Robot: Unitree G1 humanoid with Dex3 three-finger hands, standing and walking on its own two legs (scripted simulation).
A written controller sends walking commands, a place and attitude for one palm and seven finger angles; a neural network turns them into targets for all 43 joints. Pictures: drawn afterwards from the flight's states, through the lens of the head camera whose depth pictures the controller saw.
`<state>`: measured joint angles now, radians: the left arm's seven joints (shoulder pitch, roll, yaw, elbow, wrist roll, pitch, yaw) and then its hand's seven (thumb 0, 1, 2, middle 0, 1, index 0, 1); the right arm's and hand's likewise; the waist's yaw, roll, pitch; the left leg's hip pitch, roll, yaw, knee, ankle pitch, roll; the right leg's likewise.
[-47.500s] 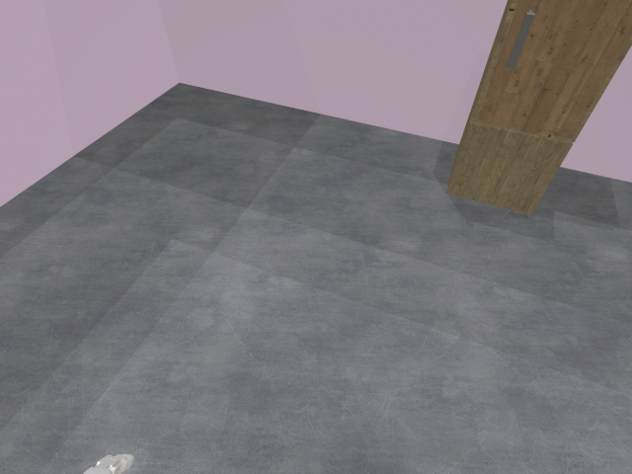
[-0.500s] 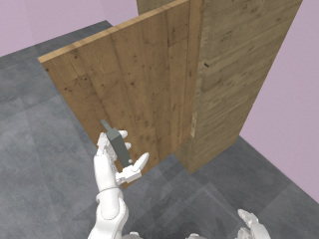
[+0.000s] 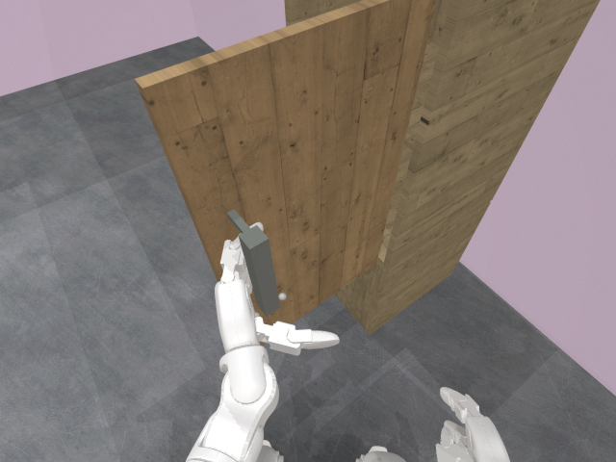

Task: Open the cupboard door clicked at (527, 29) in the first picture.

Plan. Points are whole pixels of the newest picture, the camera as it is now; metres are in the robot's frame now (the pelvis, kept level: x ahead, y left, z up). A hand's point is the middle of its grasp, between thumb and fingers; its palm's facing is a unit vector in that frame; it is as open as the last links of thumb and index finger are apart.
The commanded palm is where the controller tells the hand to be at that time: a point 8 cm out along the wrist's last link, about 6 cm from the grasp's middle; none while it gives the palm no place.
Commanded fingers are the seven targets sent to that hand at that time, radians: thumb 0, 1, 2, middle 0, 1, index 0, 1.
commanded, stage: slide the hand sideways off the handle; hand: left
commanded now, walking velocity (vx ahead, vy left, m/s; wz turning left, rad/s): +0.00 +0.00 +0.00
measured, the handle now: (253, 265) +0.36 +0.10 +0.05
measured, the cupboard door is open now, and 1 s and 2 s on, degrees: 92 96 96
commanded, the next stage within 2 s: draw the hand back to the body in 1.26 s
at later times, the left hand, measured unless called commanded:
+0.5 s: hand (274, 327) +0.27 +0.06 +0.05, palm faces -0.14 -0.99 +0.00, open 16.3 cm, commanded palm +0.25 +0.12 +0.05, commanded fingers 0.00 -0.50 0.30 -0.15 -0.30 -0.15 -0.30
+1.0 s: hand (226, 366) +0.22 +0.11 +0.05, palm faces -0.07 -1.00 -0.04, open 16.2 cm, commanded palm +0.20 +0.17 +0.05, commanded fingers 0.00 -0.50 0.30 -0.15 -0.30 -0.15 -0.30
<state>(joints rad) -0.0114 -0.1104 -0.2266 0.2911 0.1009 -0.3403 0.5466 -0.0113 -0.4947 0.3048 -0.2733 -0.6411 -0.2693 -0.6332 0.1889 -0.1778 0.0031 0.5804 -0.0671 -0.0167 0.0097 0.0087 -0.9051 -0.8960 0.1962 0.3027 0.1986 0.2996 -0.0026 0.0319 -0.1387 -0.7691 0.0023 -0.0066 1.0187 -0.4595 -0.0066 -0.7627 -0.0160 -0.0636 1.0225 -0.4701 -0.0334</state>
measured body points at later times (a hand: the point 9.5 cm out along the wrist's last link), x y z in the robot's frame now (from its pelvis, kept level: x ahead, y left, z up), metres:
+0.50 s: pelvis +0.00 +0.03 +0.00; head +0.04 +0.03 +0.44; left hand +0.27 +0.11 +0.06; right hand +0.17 -0.20 -0.09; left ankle +0.02 +0.12 -0.67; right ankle +0.02 -0.10 -0.67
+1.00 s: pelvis +0.02 +0.00 -0.01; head +0.07 -0.01 +0.44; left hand +0.22 +0.16 +0.06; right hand +0.21 -0.22 -0.09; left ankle +0.02 +0.12 -0.67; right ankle +0.02 -0.10 -0.67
